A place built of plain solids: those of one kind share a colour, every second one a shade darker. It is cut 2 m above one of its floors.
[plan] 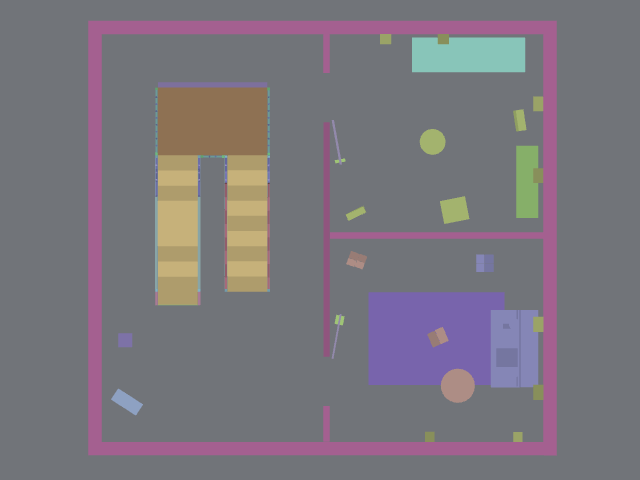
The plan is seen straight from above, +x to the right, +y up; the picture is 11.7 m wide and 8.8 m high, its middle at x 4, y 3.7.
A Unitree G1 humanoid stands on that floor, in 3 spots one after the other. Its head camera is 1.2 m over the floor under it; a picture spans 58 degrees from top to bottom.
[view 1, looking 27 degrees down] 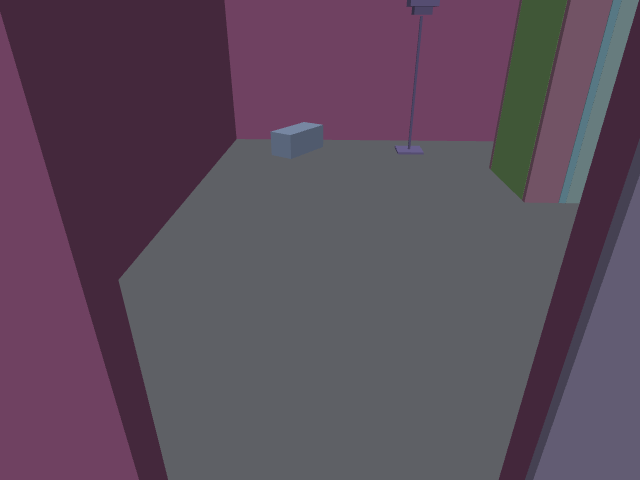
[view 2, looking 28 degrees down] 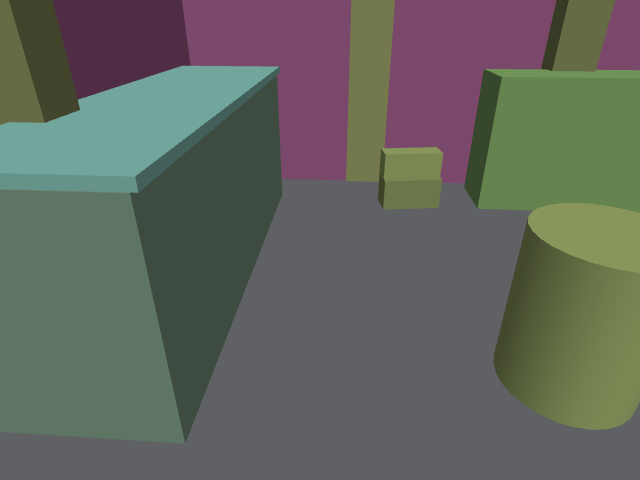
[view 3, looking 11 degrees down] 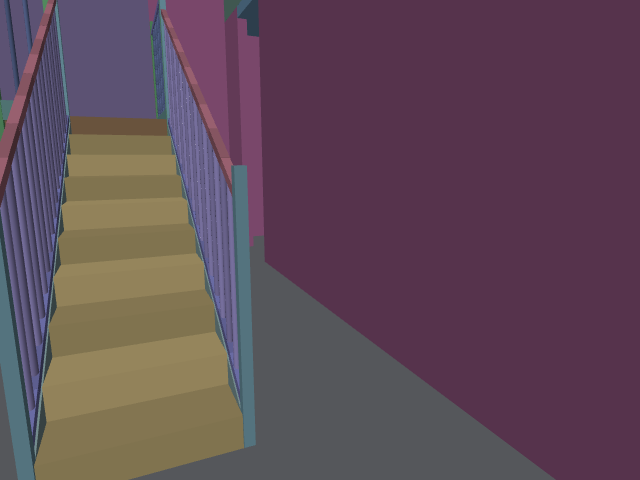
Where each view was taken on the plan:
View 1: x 4.82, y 1.11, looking -178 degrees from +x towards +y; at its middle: ground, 2.64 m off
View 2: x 4.82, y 6.31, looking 4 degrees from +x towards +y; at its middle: ground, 2.56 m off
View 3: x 2.67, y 1.15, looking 66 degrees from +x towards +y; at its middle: wall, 3.50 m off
